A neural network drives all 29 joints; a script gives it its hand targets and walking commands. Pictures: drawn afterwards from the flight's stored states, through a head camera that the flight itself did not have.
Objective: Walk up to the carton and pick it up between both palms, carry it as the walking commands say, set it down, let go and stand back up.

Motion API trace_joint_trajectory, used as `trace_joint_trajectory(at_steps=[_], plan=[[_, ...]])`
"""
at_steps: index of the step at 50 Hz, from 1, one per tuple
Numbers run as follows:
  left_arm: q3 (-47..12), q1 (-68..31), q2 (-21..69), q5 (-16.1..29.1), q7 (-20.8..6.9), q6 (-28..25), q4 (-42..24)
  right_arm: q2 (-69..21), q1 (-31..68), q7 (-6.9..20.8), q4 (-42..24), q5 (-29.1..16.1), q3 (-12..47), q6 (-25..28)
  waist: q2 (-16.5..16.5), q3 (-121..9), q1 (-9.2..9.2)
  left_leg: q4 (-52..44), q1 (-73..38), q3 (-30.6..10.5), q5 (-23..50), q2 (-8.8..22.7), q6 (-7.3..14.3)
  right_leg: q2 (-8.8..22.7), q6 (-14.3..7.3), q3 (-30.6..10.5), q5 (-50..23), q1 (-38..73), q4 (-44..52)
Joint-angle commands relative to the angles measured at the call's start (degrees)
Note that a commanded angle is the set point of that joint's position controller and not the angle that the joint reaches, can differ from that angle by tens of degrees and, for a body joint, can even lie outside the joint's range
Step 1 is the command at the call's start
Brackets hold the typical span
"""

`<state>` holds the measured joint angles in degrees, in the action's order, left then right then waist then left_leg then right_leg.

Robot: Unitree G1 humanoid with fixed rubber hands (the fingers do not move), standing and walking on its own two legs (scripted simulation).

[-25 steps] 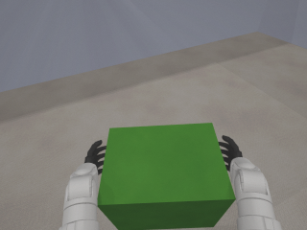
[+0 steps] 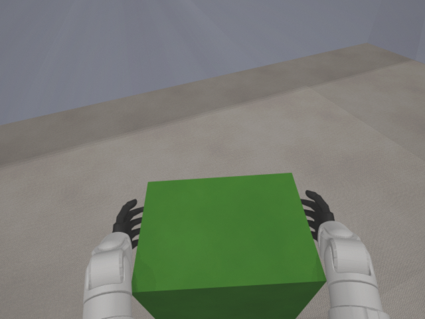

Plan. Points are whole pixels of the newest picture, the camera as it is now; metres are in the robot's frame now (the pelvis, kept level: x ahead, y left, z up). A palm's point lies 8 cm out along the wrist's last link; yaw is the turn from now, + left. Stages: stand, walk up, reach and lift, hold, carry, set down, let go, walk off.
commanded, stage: reach and lift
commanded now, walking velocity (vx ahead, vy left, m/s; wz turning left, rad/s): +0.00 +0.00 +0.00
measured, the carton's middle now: (224, 253) +0.28 +0.01 -0.04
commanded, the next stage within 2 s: hold in 0.50 s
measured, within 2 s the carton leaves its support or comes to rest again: neither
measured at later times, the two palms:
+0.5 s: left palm (124, 243) +0.27 +0.19 +0.04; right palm (327, 233) +0.27 -0.19 +0.04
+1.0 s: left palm (123, 243) +0.27 +0.20 +0.04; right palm (326, 234) +0.27 -0.19 +0.04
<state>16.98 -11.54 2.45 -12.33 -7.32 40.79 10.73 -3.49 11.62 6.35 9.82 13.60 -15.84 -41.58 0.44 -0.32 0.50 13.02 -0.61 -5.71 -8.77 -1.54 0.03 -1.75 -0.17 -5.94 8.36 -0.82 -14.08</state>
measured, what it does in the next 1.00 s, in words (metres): stands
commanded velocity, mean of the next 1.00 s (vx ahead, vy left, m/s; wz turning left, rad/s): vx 0.00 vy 0.00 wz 0.00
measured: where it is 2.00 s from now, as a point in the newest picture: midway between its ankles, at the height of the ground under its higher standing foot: outside the picture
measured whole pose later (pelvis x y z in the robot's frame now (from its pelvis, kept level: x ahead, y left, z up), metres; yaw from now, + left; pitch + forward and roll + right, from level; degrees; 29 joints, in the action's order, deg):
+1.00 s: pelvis -0.01 +0.00 +0.00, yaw +0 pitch -6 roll +0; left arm 16.2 -10.6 2.4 -12.5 -7.3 40.6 9.6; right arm -3.5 10.7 6.2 8.4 13.2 -15.5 -41.6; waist 0.2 0.9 0.1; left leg 15.2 0.0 -5.5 -9.4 -1.6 0.1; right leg -1.8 -0.2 -5.6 8.7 -1.1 -15.7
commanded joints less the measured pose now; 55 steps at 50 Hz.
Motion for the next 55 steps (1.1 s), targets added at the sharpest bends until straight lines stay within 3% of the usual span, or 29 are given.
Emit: trace_joint_trajectory(at_steps=[1,14,34,55], plan=[[-33.8,-26.2,45.3,13.2,-10.1,-0.5,-4.7,-45.4,26.3,10.5,-4.9,-13.6,33.9,1.2,-0.1,-12.6,-0.16,-0.7,-1.8,2.7,14.6,-3.3,-0.2,-3.6,0.7,2.8,-15.4,4.8,0.1],[-34.8,-22.9,42.5,12.7,-9.2,-0.4,-7.8,-43.2,23.6,9.4,-8.2,-13.6,34.9,0.9,-0.2,-10.8,0.05,-0.4,-1.3,2.8,13.5,-3.5,-0.1,-3.5,0.8,2.6,-15.3,4.8,-0.1],[-34.1,-26.2,43.6,12.5,-10.0,-1.0,-5.2,-44.7,26.6,9.9,-5.6,-13.0,34.0,1.4,-0.2,-10.1,-0.23,0.1,1.0,3.0,7.3,-3.4,0.5,-3.3,0.7,3.0,-8.4,3.4,-0.4],[-34.7,-24.9,44.6,12.5,-9.7,-0.9,-5.5,-44.4,25.6,10.3,-6.0,-13.5,34.3,1.6,0.0,-10.3,-0.44,0.3,0.0,2.6,10.2,-3.2,0.3,-3.4,0.6,2.9,-11.0,3.9,-0.6]])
